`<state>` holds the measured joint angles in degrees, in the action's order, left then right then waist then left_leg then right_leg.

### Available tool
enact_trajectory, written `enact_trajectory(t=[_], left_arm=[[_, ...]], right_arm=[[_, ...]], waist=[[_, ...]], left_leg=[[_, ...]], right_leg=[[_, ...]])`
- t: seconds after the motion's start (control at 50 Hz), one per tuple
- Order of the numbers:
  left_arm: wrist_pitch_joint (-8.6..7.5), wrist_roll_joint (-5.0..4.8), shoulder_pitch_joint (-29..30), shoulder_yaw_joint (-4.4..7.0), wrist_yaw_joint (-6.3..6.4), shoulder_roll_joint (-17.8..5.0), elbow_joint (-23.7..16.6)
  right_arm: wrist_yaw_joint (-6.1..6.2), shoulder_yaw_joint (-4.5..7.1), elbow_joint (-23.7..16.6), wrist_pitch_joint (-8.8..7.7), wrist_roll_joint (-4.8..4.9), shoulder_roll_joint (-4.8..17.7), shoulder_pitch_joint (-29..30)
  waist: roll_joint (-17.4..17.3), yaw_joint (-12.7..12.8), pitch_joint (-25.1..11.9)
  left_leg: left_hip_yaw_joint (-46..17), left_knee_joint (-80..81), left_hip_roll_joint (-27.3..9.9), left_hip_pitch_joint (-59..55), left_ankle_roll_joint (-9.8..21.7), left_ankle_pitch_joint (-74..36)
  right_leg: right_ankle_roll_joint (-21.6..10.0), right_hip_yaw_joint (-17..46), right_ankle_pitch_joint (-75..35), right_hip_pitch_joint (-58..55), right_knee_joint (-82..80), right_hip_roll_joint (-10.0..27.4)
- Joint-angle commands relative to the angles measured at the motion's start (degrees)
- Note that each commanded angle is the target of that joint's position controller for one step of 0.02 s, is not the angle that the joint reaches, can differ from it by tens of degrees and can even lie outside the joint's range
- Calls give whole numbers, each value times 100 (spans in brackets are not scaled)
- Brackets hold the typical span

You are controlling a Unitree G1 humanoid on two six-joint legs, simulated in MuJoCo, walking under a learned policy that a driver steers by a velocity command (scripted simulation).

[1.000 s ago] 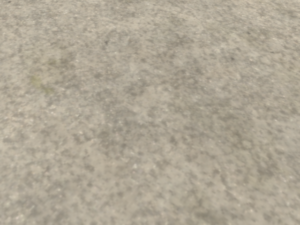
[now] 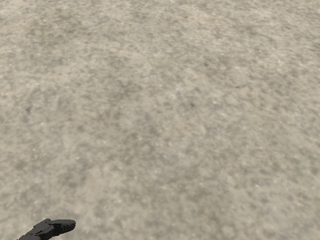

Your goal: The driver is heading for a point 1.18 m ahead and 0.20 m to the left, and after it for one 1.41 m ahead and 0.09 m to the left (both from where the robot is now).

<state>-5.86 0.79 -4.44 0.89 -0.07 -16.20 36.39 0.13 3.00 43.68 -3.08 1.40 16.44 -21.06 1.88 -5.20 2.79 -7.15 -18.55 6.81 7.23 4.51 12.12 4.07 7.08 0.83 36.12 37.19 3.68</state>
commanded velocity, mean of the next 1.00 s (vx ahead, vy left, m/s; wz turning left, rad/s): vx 0.50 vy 0.00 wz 0.37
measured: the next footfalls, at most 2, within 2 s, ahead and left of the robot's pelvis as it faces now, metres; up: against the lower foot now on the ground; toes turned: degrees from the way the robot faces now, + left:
right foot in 0.14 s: +0.26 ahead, -0.15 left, +0.00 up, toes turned +10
left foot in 0.64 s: +0.47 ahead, +0.18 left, +0.00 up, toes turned +26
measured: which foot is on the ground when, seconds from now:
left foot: down 0.00-0.14, up 0.16-0.62, down 0.64-1.00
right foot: up 0.00-0.12, down 0.14-0.64, up 0.66-1.00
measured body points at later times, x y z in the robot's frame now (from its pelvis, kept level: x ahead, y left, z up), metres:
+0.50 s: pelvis +0.27 -0.02 -0.01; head +0.31 +0.00 +0.44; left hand +0.20 +0.27 -0.12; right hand +0.56 -0.19 -0.08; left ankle +0.39 +0.17 -0.70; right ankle +0.22 -0.15 -0.75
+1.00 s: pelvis +0.52 +0.13 +0.00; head +0.54 +0.15 +0.45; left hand +0.56 +0.44 -0.11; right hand +0.70 -0.09 -0.11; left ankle +0.43 +0.17 -0.75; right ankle +0.77 +0.05 -0.68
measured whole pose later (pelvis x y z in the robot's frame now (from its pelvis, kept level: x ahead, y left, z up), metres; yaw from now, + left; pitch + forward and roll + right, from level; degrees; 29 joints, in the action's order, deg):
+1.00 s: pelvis +0.52 +0.13 +0.00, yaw +22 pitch +1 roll +1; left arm -3.8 -1.2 -10.5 2.5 -1.1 -17.0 43.2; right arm -0.7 2.3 43.2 -4.9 -0.7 15.5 -17.3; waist 2.8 -2.7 1.6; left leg 4.4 -12.3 5.4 -0.3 5.0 13.4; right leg 1.3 3.3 -5.9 40.3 42.2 6.1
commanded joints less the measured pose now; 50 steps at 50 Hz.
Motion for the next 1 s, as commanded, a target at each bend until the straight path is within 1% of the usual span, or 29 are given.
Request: enact_trajectory(t=[0.02, 0.08, 0.1, 0.12, 0.14, 0.16, 0.18, 0.2, 0.22, 0.24, 0.28, 0.34, 0.46, 0.54, 0.58, 0.6, 0.62, 0.64, 0.66, 0.68, 0.7, 0.72, 0.74, 0.76, 0.78, 0.82, 0.86, 0.94, 1.0], left_arm=[[-115, -91, 459, 136, -42, -452, -452], [-164, -141, 341, 271, -65, -691, -442], [-183, -149, 0, 334, -51, -765, -354], [-206, -104, -533, 429, -12, -938, -268], [-194, -25, -1419, 525, 45, -1267, -204], [-89, 11, -1757, 628, 8, -1656, 23], [-63, -74, -1640, 533, -32, -1100, -32], [-46, -84, -1424, 444, -17, -766, -63], [-32, -40, -1172, 393, -22, -659, -61], [-17, -24, -1009, 357, -22, -536, -8], [-45, 1, -906, 345, -6, -474, 80], [-93, -57, -939, 422, -4, -656, 261], [-25, -101, -1035, 502, 32, -997, 533], [77, -218, -1301, 568, 37, -1207, 736], [148, -258, -1305, 622, 66, -1380, 752], [192, -278, -1291, 645, 86, -1459, 747], [218, -290, -1249, 615, 108, -1398, 716], [192, -140, -1374, 500, 128, -1135, 611], [62, 78, -1939, 235, 43, -322, 249], [-106, -139, -1476, 307, -43, -899, 312], [-159, -362, -1065, 368, -78, -1102, 231], [-178, -322, -944, 323, -39, -1002, 235], [-155, -197, -909, 333, 1, -966, 311], [-81, -170, -1080, 349, -5, -963, 380], [-4, -173, -1243, 340, -16, -893, 456], [138, -162, -1336, 300, -8, -700, 541], [203, -154, -1033, 273, 15, -595, 459], [138, -196, -504, 239, -74, -450, 353], [110, -215, -21, 182, -178, -320, 166]], right_arm=[[79, 279, -335, 1, 67, 1030, -45], [99, 288, -342, 77, 47, 998, -37], [93, 273, -369, 98, 35, 932, 44], [70, 203, -410, 91, -1, 734, 53], [42, 61, -538, 66, -118, 337, 3], [34, -47, -733, 12, 54, 59, -771], [67, 70, -587, 26, 144, 673, -669], [71, 159, -642, 60, 105, 955, -65], [77, 170, -698, 85, 33, 908, 223], [54, 187, -781, 91, -21, 850, 427], [-20, 170, -850, 145, 34, 629, 454], [-67, 98, -1009, 204, -6, 387, 726], [-249, -2, -1235, 99, -14, 263, 1602], [-358, 27, -1484, 100, 5, 365, 2090], [-369, 124, -1523, 138, -34, 553, 1912], [-354, 227, -1445, 170, -49, 734, 1464], [-298, 392, -1214, 207, -28, 997, 556], [-180, 565, -998, 278, 14, 1402, -404], [-151, 603, -1095, 215, 33, 2032, -103], [-170, 445, -1226, 134, -6, 1431, -268], [-186, 339, -1087, 57, -64, 1092, -83], [-183, 284, -1067, 10, -57, 951, 257], [-178, 220, -1064, -17, -99, 775, 609], [-177, 155, -1081, -54, -180, 629, 786], [-176, 146, -1031, -95, -208, 609, 845], [-171, 159, -843, -204, -187, 668, 797], [-139, 177, -669, -259, -206, 725, 711], [-67, 154, -478, -278, -226, 739, 651], [-31, 177, -262, -254, -185, 838, 399]], waist=[[-599, 80, -194], [-793, 269, -283], [-829, 485, -383], [-752, 766, -754], [-68, 1098, -1603], [1715, 729, -2136], [1100, 859, -1683], [574, 1000, -995], [250, 918, -647], [263, 832, -363], [503, 672, -197], [351, 641, -69], [113, 893, 59], [126, 937, 167], [279, 713, -85], [321, 416, -389], [200, -92, -855], [-354, -469, -1377], [-1851, 342, -1963], [-1146, -170, -2585], [-850, -176, -1645], [-418, 53, -1095], [-313, 258, -778], [-460, 453, -684], [-542, 552, -683], [-475, 617, -543], [-410, 548, -277], [-435, 314, -48], [-374, 86, 163]], left_leg=[[-1150, 382, -1244, 725, 735, -620], [-1656, -164, -1425, 210, 555, -539], [-1660, -467, -1347, 256, 451, -649], [-1453, -1207, -1074, 457, 271, -774], [-951, -2839, -715, 1130, 57, 145], [-198, -4534, -73, 3049, -247, 2266], [-289, -5282, -568, 3720, -335, 2013], [-214, -5467, -739, 3849, -381, 1438], [-96, -5385, -909, 3684, -439, 1023], [-84, -5154, -1036, 3614, -476, 771], [48, -4904, -1215, 3289, -505, 537], [170, -4369, -1295, 3412, -602, 288], [543, -2506, -1225, 3085, -494, -1237], [817, -1870, -1076, 2926, -213, -937], [1122, -1760, -747, 2354, 26, -368], [1270, -1688, -514, 1693, 182, -180], [1303, -1394, -289, 378, 398, -471], [303, -1370, -830, -1405, 705, -572], [-3152, -706, -2344, -3024, 1798, 507], [-4016, 68, -2677, -3128, 1881, 1346], [-3056, 166, -2536, -2449, 1563, 967], [-2277, 151, -2305, -1571, 1337, 297], [-1686, 174, -2109, -833, 1174, -549], [-1284, 315, -1948, -344, 1105, -1156], [-1059, 471, -1912, -66, 1115, -1454], [-527, 728, -1880, 236, 1130, -1931], [-75, 916, -1798, 267, 1023, -2080], [743, 1092, -1545, 145, 622, -1878], [912, 1190, -1747, -287, 522, -1824]], right_leg=[[48, -232, -520, -1157, -637, -403], [-168, -115, 103, -1480, -1009, -405], [-318, -193, 202, -1966, -1227, -386], [-548, -91, 324, -2869, -1333, -140], [-949, 901, 777, -4283, -1228, 912], [-1865, 3472, 1999, -5703, -1708, 2066], [-1806, 3783, 3012, -5385, -1951, 2055], [-1565, 2801, 2662, -4780, -2000, 1761], [-1444, 2049, 1796, -4188, -2080, 1491], [-1406, 1533, 1203, -3765, -2204, 1269], [-1353, 818, 646, -3253, -2482, 1035], [-1514, 234, 4, -3091, -2753, 1095], [-1344, -907, -599, -3275, -2818, 976], [-1166, -1258, -1177, -3826, -2556, 1166], [-1042, -1500, -2919, -4048, -1873, 1176], [-964, -1636, -3745, -4023, -1127, 1122], [-802, -1813, -3845, -3539, 26, 948], [-565, -1806, -1994, -2115, 1753, 710], [-240, -1233, 3313, 307, 3738, -493], [-315, -111, 3291, 769, 4261, -372], [-406, -221, 2698, 1099, 4110, -98], [-446, -307, 2190, 904, 3656, 188], [-411, -341, 1890, 554, 3249, 384], [-399, -291, 1673, 139, 3089, 513], [-356, -304, 1542, -111, 2998, 537], [-241, -361, 1265, -169, 2733, 543], [-165, -314, 670, 153, 2250, 531], [-238, -352, -815, 51, 775, 263], [-352, -481, -1120, 122, 56, 143]])
Velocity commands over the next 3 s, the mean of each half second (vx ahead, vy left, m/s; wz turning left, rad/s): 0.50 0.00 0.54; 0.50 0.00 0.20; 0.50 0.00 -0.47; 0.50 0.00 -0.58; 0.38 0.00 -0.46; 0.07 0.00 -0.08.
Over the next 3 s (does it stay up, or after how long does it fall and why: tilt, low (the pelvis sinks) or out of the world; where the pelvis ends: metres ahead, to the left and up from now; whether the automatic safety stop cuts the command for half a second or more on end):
stays up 1.41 0.14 -0.01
